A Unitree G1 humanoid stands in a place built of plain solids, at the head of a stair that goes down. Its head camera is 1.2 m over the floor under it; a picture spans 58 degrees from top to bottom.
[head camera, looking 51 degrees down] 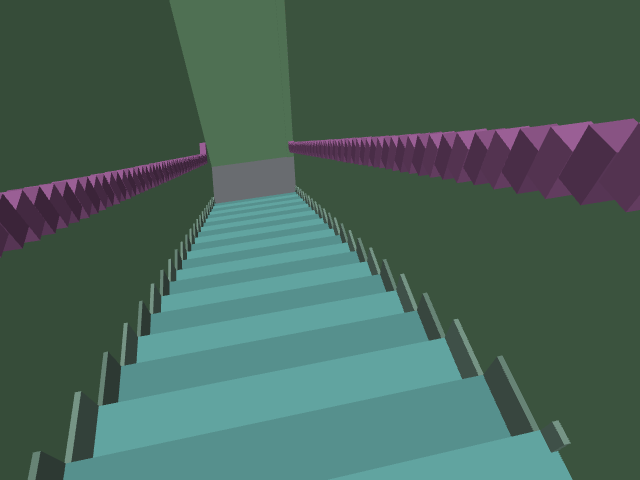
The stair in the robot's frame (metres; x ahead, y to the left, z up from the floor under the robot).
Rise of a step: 0.18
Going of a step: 0.23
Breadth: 1.34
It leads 12 degrees to the left of straight ahead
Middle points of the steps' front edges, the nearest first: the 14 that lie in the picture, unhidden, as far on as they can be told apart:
0.42 0.10 -0.17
0.64 0.15 -0.35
0.86 0.19 -0.53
1.08 0.24 -0.70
1.30 0.28 -0.88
1.52 0.33 -1.05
1.74 0.38 -1.23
1.96 0.42 -1.41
2.18 0.47 -1.58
2.40 0.51 -1.76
2.62 0.56 -1.93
2.84 0.60 -2.11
3.06 0.65 -2.29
3.28 0.70 -2.46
